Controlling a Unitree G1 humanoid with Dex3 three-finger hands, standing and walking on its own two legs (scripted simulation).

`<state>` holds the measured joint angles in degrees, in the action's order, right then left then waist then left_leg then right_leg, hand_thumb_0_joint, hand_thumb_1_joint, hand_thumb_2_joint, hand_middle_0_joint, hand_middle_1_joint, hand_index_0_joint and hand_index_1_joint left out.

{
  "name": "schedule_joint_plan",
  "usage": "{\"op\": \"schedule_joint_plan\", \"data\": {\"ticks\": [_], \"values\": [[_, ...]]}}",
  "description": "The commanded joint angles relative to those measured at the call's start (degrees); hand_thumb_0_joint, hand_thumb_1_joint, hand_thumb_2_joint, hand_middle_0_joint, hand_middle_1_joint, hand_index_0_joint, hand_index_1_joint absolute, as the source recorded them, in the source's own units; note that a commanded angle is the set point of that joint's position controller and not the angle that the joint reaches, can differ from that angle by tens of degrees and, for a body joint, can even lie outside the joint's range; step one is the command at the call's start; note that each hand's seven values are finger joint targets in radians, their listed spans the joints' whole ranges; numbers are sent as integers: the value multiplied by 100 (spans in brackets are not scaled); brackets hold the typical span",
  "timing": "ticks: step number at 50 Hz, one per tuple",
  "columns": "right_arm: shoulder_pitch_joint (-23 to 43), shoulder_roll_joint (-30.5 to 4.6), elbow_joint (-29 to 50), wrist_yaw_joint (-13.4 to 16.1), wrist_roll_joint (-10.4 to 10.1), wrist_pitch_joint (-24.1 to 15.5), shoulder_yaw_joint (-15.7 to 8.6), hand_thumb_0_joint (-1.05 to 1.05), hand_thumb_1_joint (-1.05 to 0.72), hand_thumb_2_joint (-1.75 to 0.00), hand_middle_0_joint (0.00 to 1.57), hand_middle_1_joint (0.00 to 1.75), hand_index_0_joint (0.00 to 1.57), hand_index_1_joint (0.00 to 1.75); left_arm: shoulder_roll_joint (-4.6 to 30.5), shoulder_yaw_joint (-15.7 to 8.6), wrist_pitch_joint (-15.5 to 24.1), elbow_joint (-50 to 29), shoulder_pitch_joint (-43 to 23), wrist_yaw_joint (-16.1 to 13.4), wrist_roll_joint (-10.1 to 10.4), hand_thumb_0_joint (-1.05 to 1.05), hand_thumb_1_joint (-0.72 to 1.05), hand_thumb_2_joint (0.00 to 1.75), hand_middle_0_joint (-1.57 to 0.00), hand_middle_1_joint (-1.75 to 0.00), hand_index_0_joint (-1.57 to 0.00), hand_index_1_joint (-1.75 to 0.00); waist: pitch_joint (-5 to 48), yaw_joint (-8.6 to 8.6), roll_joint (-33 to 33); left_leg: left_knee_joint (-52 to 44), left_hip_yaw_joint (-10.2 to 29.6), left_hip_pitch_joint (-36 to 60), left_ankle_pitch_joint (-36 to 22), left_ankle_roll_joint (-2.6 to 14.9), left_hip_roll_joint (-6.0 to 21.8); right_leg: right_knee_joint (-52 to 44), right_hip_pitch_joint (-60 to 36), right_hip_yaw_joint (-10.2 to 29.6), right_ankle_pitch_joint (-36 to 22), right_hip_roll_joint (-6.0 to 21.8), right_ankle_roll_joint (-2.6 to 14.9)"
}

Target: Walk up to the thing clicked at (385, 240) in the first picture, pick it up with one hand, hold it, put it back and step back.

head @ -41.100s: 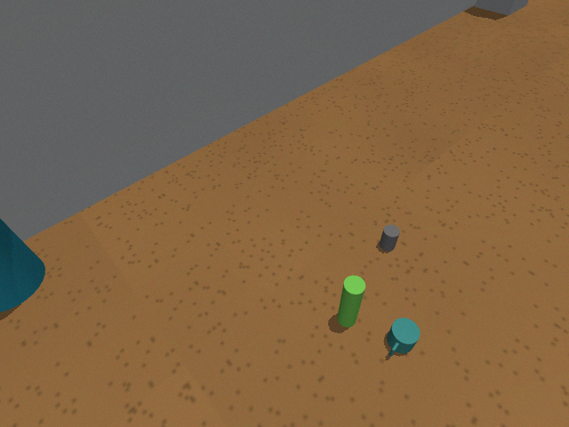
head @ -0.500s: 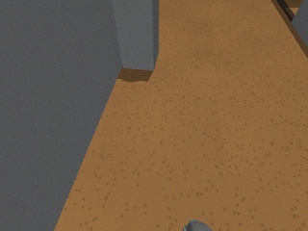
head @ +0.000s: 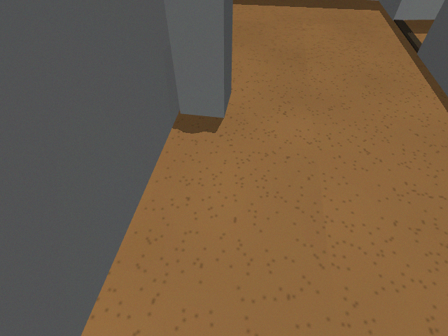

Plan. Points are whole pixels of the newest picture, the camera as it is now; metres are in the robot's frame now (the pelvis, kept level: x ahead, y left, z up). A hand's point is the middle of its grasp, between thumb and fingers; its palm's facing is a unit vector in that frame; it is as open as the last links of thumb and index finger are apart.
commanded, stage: walk up
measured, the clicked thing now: out of the picture -1.30 -0.33 -0.71
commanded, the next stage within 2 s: stand in 0.92 s
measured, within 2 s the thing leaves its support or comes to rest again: neither
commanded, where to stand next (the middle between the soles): +0.08 -0.01 m, yaw -2 degrees
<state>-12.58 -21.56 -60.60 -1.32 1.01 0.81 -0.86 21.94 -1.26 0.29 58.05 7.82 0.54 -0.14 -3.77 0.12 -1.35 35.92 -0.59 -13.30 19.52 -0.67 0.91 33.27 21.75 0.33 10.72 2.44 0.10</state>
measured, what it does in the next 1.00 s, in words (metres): stands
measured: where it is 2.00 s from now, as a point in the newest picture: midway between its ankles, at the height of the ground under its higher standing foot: outside the picture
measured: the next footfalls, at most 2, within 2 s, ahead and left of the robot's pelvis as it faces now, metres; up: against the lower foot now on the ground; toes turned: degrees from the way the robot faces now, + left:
none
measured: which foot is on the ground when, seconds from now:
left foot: down 0.00-1.00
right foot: down 0.00-1.00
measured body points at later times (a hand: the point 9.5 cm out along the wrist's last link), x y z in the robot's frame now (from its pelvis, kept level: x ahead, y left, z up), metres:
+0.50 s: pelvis +0.04 -0.01 +0.02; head +0.06 -0.02 +0.47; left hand +0.10 +0.30 -0.11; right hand +0.16 -0.30 -0.12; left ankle +0.00 +0.13 -0.72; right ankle +0.11 -0.14 -0.72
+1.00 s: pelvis +0.04 -0.02 +0.02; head +0.05 -0.03 +0.47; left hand +0.13 +0.28 -0.11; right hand +0.10 -0.32 -0.12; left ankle +0.00 +0.13 -0.72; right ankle +0.11 -0.14 -0.72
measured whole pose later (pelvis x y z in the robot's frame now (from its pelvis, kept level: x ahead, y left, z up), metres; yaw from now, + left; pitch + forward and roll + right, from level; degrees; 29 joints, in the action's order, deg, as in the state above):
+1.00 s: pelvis +0.04 -0.02 +0.02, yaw +1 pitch -2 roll +1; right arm -6.8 -20.6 -66.0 -1.1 0.6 0.6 -1.1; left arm 19.2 -0.8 0.5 66.2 3.2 0.4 -0.6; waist -3.3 -0.6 0.6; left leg 18.9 0.2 -2.9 13.7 -2.1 1.6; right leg 20.8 13.0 -0.6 5.5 1.7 -0.5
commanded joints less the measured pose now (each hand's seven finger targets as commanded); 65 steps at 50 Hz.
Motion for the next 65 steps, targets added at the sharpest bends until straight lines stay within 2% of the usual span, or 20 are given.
{"op": "schedule_joint_plan", "data": {"ticks": [1, 3, 5, 7, 10, 14, 17, 20, 33, 38, 44, 46, 47, 49, 54, 55, 57, 61, 65], "values": [[691, -1290, 384, 77, -12, -234, -230, 0, -90, -90, 20, 30, 20, 30, 1112, -216, 153, -122, -282, -55, 17, 0, 90, 90, -20, -30, -20, -30, 148, 162, 725, -1611, 862, -966, 1191, 409, 608, -770, -914, 490, 904, 262, 216], [690, -1296, 329, 86, -9, -197, -239, 0, -90, -90, 20, 30, 20, 30, 1150, -197, 140, -6, -301, -35, 17, 0, 90, 90, -20, -30, -20, -30, -11, 169, 704, -1758, 883, -990, 1509, 390, 619, -921, -847, 558, 1222, 251, 177], [705, -1309, 266, 99, -2, -197, -236, 0, -90, -90, 20, 30, 20, 30, 1167, -184, 130, 84, -363, -22, 23, 0, 90, 90, -20, -30, -20, -30, -98, 158, 644, -1857, 891, -936, 1386, 381, 647, -940, -837, 512, 997, 237, 158], [714, -1272, 213, 112, -26, -222, -230, 0, -90, -90, 20, 30, 20, 30, 1123, -165, 139, 177, -391, -20, 30, 0, 90, 90, -20, -30, -20, -30, 39, 136, 458, -1853, 851, -717, 898, 374, 673, -959, -992, 457, 571, 242, 164], [758, -1244, 168, 127, -72, -259, -208, 0, -90, -90, 20, 30, 20, 30, 1075, -122, 178, 308, -340, -30, 43, 0, 90, 90, -20, -30, -20, -30, 384, 125, 351, -1689, 684, -266, -132, 350, 650, -996, -1239, 440, -475, 356, 137], [755, -1183, 96, 150, -89, -218, -222, 0, -90, -90, 20, 30, 20, 30, 1088, -99, 188, 416, -454, -50, 56, 0, 90, 90, -20, -30, -20, -30, 407, 49, 184, -1692, 567, 114, -642, 302, 617, -1110, -1185, 492, -737, 474, 93], [863, -1187, 43, 153, -110, -206, -245, 0, -90, -90, 20, 30, 20, 30, 1038, -76, 196, 500, -387, -68, 66, 0, 90, 90, -20, -30, -20, -30, 506, 65, 132, -1642, 484, 437, -1158, 287, 604, -1158, -1186, 459, -1181, 523, 92], [845, -1142, 16, 158, -128, -186, -257, 0, -90, -90, 20, 30, 20, 30, 1058, -86, 222, 508, -457, -86, 37, 0, 90, 90, -20, -30, -20, -30, 745, 2, -66, -1618, 398, 693, -1508, 259, 588, -1190, -1350, 492, -1620, 612, 105], [1099, -1061, -121, 143, -94, -148, -242, 0, -90, -90, 20, 30, 20, 30, 971, -148, 193, 520, -654, -123, 3, 0, 90, 90, -20, -30, -20, -30, 744, 24, 25, -1968, 351, 727, -1598, 189, 628, -1371, -1630, 404, -1540, 611, 22], [1128, -1050, -139, 132, -77, -149, -231, 0, -90, -90, 20, 30, 20, 30, 950, -164, 174, 509, -695, -109, -11, 0, 90, 90, -20, -30, -20, -30, 531, 58, 69, -2118, 371, 639, -1190, 179, 608, -1492, -1536, 444, -1053, 575, 4], [938, -1052, -158, 121, -58, -148, -216, 0, -90, -90, 20, 30, 20, 30, 1008, -207, 171, 446, -821, -97, -50, 0, 90, 90, -20, -30, -20, -30, 501, 11, -30, -2089, 343, 563, -813, 190, 551, -1634, -1488, 570, -513, 574, 37], [855, -998, -153, 123, -26, -168, -212, 0, -90, -90, 20, 30, 20, 30, 1094, -196, 156, 474, -802, -91, -51, 0, 90, 90, -20, -30, -20, -30, 503, -31, -82, -2228, 504, 389, -679, 149, 642, -1601, -1539, 505, -179, 499, 56], [918, -1086, -155, 121, -27, -190, -228, 0, -90, -90, 20, 30, 20, 30, 1025, -190, 148, 477, -758, -81, -41, 0, 90, 90, -20, -30, -20, -30, 454, 30, 40, -2245, 514, 325, -576, 147, 637, -1608, -1562, 513, -121, 481, 58], [891, -1081, -154, 118, -18, -199, -235, 0, -90, -90, 20, 30, 20, 30, 1029, -187, 158, 467, -763, -75, -43, 0, 90, 90, -20, -30, -20, -30, 447, 12, 12, -2185, 482, 298, -556, 139, 601, -1667, -1547, 564, -9, 512, 65], [738, -1068, -158, 124, -19, -210, -240, 0, -90, -90, 20, 30, 20, 30, 1042, -176, 171, 450, -720, -64, -33, 0, 90, 90, -20, -30, -20, -30, 501, -33, 90, -2118, 485, 343, -723, 130, 607, -1624, -1555, 561, -267, 539, 97], [744, -1064, -177, 123, -25, -211, -233, 0, -90, -90, 20, 30, 20, 30, 1025, -170, 169, 459, -664, -58, -24, 0, 90, 90, -20, -30, -20, -30, 412, 21, 134, -2139, 503, 290, -643, 134, 597, -1637, -1528, 535, -212, 509, 83], [688, -1066, -171, 127, -25, -210, -226, 0, -90, -90, 20, 30, 20, 30, 1056, -175, 162, 438, -690, -59, -31, 0, 90, 90, -20, -30, -20, -30, 417, -15, 115, -2151, 515, 253, -611, 136, 615, -1603, -1565, 540, -194, 508, 93], [651, -1087, -160, 151, -28, -242, -206, 0, -90, -90, 20, 30, 20, 30, 1016, -162, 165, 440, -623, -49, -14, 0, 90, 90, -20, -30, -20, -30, 619, -11, 178, -2128, 521, 367, -1116, 114, 667, -1412, -1781, 471, -1037, 531, 116], [640, -1091, -148, 163, -30, -227, -197, 0, -90, -90, 20, 30, 20, 30, 1052, -164, 148, 433, -645, -56, -12, 0, 90, 90, -20, -30, -20, -30, 595, -22, 152, -2109, 492, 423, -1147, 99, 663, -1417, -1708, 451, -970, 535, 124]]}}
